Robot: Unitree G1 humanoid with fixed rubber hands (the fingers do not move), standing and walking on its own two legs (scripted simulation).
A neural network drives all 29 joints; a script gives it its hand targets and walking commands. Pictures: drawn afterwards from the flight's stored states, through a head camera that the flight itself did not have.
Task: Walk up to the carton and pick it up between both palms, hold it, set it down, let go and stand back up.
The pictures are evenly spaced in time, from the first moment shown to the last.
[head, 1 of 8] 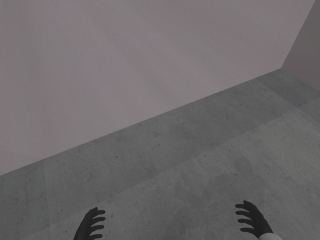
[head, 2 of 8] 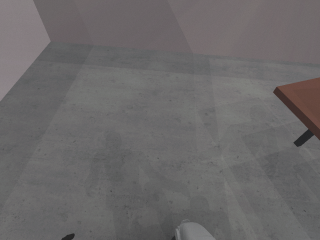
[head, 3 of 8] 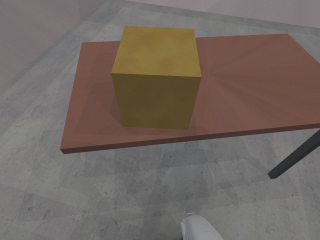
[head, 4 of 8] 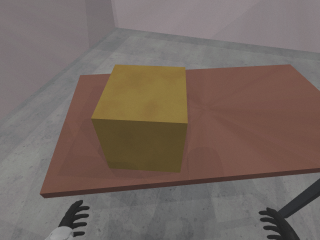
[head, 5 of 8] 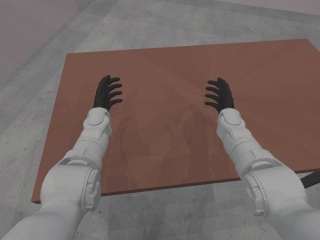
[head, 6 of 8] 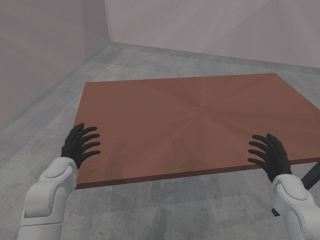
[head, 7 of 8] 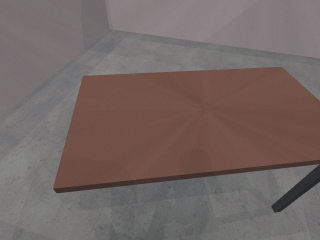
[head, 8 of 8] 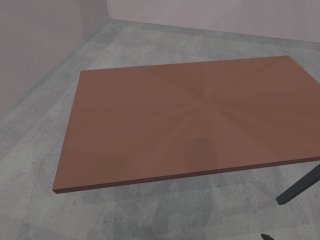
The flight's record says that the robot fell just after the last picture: no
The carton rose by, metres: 0.53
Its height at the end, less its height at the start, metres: -0.68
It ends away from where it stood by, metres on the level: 1.08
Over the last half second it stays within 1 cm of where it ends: yes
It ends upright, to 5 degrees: no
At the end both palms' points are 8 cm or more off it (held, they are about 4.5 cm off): yes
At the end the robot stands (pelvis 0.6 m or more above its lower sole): yes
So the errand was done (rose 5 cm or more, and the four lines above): no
